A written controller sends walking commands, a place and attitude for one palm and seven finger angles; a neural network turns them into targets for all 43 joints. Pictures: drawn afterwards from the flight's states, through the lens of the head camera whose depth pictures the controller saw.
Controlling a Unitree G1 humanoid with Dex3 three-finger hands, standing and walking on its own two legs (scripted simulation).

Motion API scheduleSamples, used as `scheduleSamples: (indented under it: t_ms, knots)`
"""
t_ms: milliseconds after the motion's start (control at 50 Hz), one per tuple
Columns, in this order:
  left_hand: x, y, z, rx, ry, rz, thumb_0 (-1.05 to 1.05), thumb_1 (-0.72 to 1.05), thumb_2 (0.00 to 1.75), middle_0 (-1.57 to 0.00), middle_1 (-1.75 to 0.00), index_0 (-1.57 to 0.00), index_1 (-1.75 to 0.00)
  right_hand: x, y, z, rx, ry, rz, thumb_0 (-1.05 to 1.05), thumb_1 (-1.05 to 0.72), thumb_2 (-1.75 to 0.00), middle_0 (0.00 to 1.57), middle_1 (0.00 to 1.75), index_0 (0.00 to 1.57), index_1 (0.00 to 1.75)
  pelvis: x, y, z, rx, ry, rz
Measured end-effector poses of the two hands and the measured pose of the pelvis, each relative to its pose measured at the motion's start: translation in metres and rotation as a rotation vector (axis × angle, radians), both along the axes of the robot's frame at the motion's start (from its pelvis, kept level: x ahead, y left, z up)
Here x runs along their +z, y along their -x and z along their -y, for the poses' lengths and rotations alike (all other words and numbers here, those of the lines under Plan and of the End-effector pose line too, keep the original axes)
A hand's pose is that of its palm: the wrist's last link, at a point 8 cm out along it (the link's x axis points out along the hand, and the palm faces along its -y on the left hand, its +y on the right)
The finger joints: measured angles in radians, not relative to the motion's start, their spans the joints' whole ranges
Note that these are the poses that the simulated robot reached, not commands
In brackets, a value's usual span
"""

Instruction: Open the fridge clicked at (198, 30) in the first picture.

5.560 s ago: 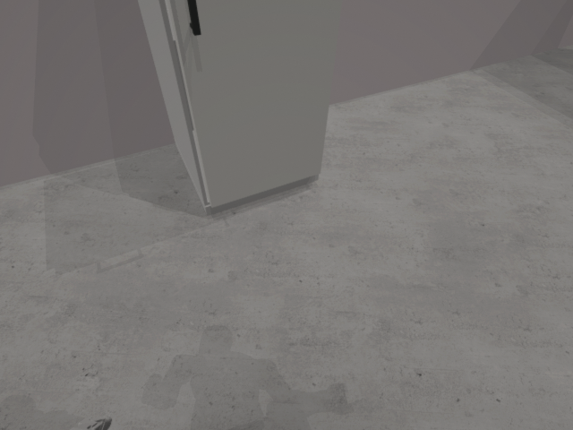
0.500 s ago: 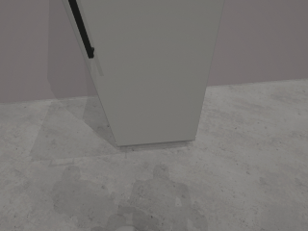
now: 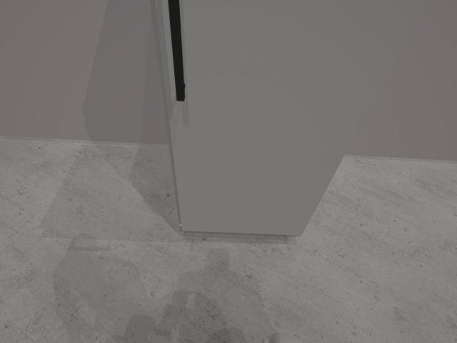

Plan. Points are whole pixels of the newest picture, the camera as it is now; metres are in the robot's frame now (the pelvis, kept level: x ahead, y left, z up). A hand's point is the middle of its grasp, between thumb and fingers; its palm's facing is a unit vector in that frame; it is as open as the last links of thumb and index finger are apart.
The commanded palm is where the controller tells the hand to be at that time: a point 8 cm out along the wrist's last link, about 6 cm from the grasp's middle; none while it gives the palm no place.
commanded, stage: take the last steps up to it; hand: left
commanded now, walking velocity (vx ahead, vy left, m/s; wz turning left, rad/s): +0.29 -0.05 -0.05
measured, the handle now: (176, 15) +0.66 +0.18 +0.26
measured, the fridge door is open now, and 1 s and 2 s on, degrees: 0 0 0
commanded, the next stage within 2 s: come to a stop and stand still in 0.34 s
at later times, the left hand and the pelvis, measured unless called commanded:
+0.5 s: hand (174, 298) +0.24 +0.13 -0.17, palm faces +0.02 -0.97 -0.23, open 7.2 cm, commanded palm none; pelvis +0.17 -0.06 -0.01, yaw +0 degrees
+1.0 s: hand (163, 325) +0.19 +0.14 -0.18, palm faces -0.01 -0.97 -0.25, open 7.4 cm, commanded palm none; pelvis +0.18 -0.04 -0.02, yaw -3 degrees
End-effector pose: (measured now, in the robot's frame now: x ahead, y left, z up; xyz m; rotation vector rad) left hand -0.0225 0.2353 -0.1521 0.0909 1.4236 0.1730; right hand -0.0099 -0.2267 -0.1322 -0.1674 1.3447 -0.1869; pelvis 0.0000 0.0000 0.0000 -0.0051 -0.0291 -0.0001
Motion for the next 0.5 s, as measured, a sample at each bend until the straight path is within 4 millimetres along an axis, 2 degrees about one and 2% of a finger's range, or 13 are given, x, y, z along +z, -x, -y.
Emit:
scheduleSamples:
  t_ms: [80,160,240,280,340,420,500]
  knots:
    - [0.001,-0.075,0.005,-0.038,-0.002,0.105,0.01,0.91,0.9,-0.19,-0.3,-0.2,-0.3,-0.007,0.019,-0.01,-0.052,-0.035,-0.109,0.0,-0.92,-0.9,0.2,0.3,0.2,0.3,-0.003,-0.026,0.003,-0.002,-0.012,0.003]
    - [0.002,-0.153,0.019,-0.103,-0.008,0.19,0.01,0.91,0.9,-0.19,-0.3,-0.2,-0.3,-0.015,0.03,-0.016,-0.114,-0.073,-0.203,0.01,-0.91,-0.9,0.2,0.3,0.2,0.3,-0.01,-0.056,0.011,-0.012,-0.022,0.005]
    - [0.001,-0.228,0.04,-0.164,-0.025,0.275,0.01,0.91,0.9,-0.19,-0.3,-0.2,-0.3,-0.027,0.026,-0.012,-0.164,-0.109,-0.288,0.01,-0.91,-0.9,0.2,0.3,0.2,0.3,-0.022,-0.093,0.027,-0.023,-0.019,0.009]
    - [-0.002,-0.254,0.049,-0.172,-0.04,0.326,0.01,0.91,0.9,-0.2,-0.3,-0.2,-0.3,-0.035,0.014,-0.005,-0.176,-0.125,-0.316,0.01,-0.91,-0.9,0.2,0.3,0.2,0.3,-0.03,-0.11,0.038,-0.021,-0.023,0.013]
    - [0.002,-0.267,0.058,-0.151,-0.044,0.338,0.0,0.91,0.9,-0.2,-0.3,-0.2,-0.3,-0.038,-0.023,0.012,-0.162,-0.12,-0.28,0.01,-0.91,-0.9,0.2,0.3,0.2,0.3,-0.028,-0.127,0.047,-0.012,-0.011,0.023]
    - [0.007,-0.26,0.065,-0.116,-0.053,0.273,0.0,0.91,0.9,-0.2,-0.3,-0.2,-0.3,-0.035,-0.097,0.033,-0.11,-0.096,-0.144,0.01,-0.91,-0.9,0.2,0.3,0.2,0.3,-0.017,-0.147,0.052,-0.007,-0.001,0.011]
    - [0.012,-0.254,0.058,-0.087,-0.077,0.216,-0.01,0.95,0.9,-0.2,-0.3,-0.21,-0.3,-0.027,-0.169,0.044,-0.06,-0.077,-0.007,0.01,-0.91,-0.9,0.19,0.3,0.19,0.3,-0.009,-0.165,0.055,-0.009,0.001,-0.004]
